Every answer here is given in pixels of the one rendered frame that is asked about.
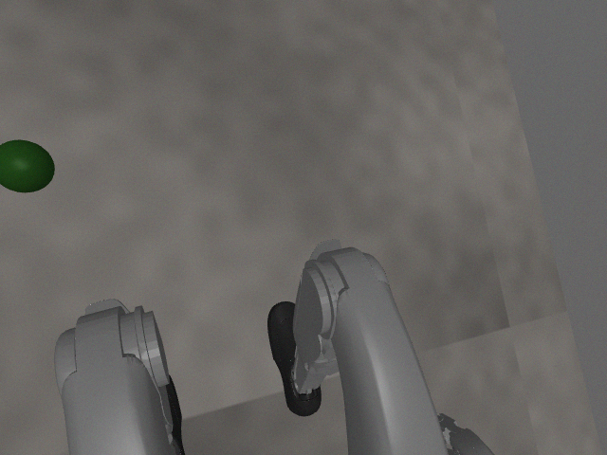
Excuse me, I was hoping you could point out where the ball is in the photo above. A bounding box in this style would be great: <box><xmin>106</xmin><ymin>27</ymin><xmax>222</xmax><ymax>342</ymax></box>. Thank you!
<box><xmin>0</xmin><ymin>140</ymin><xmax>55</xmax><ymax>192</ymax></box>

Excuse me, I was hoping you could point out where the right robot foot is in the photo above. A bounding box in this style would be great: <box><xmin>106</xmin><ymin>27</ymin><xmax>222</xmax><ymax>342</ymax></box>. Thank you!
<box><xmin>267</xmin><ymin>301</ymin><xmax>322</xmax><ymax>416</ymax></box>

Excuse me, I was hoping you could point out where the right robot hand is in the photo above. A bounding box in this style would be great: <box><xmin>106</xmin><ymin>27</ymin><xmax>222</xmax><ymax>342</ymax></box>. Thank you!
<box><xmin>437</xmin><ymin>413</ymin><xmax>494</xmax><ymax>455</ymax></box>

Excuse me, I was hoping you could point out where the left robot foot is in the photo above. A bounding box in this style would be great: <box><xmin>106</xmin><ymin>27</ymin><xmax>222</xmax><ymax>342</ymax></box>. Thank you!
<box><xmin>166</xmin><ymin>375</ymin><xmax>185</xmax><ymax>455</ymax></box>

